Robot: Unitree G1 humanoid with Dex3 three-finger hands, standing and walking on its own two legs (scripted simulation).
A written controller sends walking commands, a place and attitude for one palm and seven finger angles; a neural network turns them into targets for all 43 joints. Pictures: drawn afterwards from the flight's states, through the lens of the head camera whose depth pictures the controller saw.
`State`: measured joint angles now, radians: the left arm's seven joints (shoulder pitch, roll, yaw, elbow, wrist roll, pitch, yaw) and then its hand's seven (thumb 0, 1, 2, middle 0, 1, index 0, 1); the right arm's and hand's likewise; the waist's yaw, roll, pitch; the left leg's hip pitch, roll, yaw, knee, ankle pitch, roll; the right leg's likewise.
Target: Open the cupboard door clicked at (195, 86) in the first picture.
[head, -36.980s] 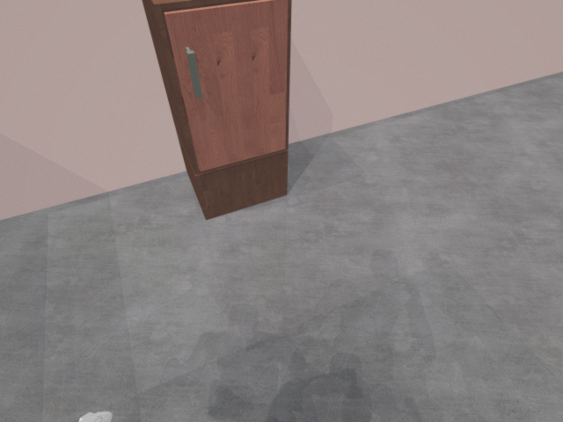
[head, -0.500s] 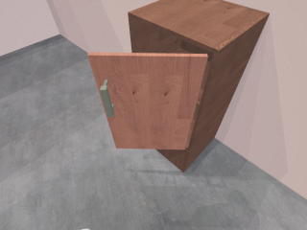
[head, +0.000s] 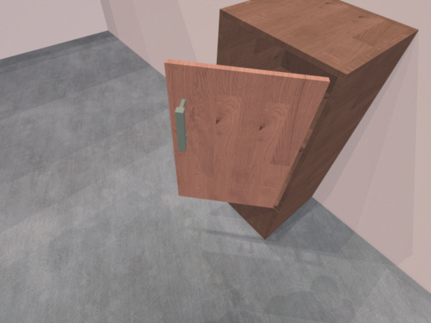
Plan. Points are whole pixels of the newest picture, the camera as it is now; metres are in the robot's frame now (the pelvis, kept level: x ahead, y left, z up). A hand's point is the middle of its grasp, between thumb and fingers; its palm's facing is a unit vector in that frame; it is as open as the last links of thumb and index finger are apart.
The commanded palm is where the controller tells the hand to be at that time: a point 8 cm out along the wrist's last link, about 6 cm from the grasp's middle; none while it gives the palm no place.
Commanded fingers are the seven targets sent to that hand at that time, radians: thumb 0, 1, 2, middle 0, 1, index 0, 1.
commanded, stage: come to a stop and stand still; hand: left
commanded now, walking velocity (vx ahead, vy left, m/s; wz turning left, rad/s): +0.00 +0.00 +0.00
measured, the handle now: (182, 125) +0.60 +0.14 -0.03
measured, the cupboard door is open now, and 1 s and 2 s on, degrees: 42 42 42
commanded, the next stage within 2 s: look again from close up in 0.56 s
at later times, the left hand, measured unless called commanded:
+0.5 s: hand out of the picture -0.02 +0.14 -0.18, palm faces +0.01 -0.99 -0.15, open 7.4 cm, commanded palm none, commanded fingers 0.00 0.90 0.90 -0.20 -0.30 -0.20 -0.30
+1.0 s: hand out of the picture +0.01 +0.16 -0.17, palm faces +0.01 -0.97 -0.23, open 7.4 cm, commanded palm none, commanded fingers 0.00 0.90 0.90 -0.20 -0.30 -0.20 -0.30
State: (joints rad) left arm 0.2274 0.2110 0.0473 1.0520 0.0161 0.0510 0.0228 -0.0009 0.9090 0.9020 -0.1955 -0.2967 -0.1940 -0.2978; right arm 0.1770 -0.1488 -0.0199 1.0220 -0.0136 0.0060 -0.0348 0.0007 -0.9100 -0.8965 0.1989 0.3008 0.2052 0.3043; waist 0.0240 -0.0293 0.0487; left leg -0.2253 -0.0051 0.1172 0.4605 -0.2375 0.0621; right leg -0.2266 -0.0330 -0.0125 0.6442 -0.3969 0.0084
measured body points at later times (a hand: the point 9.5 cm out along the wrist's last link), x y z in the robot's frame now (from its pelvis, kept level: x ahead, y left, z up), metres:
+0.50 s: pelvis -0.02 -0.02 +0.00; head +0.00 -0.01 +0.45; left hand -0.02 +0.19 -0.16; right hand -0.06 -0.24 -0.15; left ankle +0.01 +0.08 -0.74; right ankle -0.05 -0.14 -0.74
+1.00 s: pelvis +0.00 -0.01 -0.01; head +0.00 -0.03 +0.44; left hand +0.01 +0.21 -0.16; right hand +0.02 -0.24 -0.17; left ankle +0.01 +0.08 -0.74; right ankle -0.05 -0.14 -0.74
